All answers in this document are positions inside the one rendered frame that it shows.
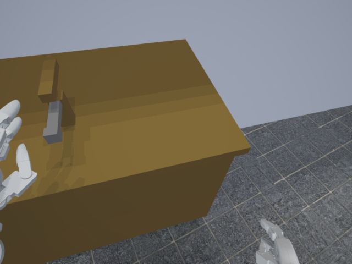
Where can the tap lever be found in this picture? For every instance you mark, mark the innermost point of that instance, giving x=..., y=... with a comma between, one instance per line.
x=52, y=133

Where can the counter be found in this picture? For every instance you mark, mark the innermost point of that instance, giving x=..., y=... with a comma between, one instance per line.
x=147, y=142

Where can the left robot hand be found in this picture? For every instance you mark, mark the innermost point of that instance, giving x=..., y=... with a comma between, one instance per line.
x=18, y=182

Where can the right robot hand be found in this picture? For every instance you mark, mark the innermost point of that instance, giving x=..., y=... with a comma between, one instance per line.
x=281, y=252

